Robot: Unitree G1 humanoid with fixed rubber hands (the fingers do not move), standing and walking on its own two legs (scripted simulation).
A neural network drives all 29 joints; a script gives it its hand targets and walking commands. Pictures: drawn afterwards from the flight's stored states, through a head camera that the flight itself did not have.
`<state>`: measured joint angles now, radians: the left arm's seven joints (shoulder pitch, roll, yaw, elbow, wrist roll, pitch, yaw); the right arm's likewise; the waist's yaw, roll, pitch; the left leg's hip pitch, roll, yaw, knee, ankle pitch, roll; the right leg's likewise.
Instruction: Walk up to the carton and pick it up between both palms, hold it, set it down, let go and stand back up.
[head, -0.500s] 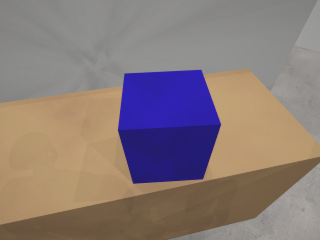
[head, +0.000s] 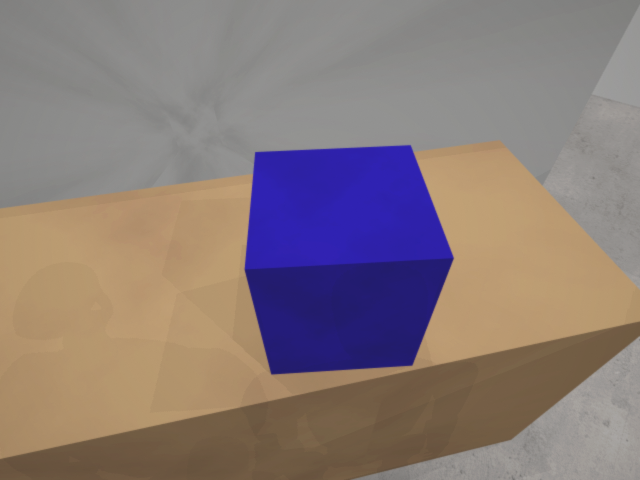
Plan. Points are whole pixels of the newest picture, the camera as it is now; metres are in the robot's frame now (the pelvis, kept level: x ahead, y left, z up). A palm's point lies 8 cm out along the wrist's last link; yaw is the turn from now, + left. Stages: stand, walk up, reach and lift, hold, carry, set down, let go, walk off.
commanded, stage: stand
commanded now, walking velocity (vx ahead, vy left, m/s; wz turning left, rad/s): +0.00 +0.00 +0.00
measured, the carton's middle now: (338, 264) +0.40 +0.00 +0.05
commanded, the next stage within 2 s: none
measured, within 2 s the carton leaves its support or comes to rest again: neither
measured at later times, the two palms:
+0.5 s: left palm out of the picture +0.00 +0.22 -0.16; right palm out of the picture -0.03 -0.20 -0.14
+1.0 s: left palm out of the picture -0.03 +0.21 -0.16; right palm out of the picture -0.05 -0.18 -0.14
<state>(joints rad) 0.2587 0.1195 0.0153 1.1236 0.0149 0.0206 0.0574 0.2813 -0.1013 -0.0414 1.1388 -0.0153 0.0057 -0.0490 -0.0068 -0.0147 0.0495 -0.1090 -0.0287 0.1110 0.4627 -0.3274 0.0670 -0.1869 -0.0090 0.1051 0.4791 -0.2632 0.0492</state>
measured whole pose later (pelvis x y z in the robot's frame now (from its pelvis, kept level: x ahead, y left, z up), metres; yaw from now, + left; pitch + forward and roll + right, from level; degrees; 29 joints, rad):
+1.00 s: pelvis +0.00 +0.02 +0.00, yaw +0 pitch -2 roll +0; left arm 0.26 0.10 0.00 1.19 0.01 0.03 0.05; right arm 0.35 -0.10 -0.01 1.12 -0.01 -0.01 -0.05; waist -0.01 -0.03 0.09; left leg -0.10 -0.07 0.13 0.44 -0.32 0.10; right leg -0.19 -0.04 0.12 0.47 -0.26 0.08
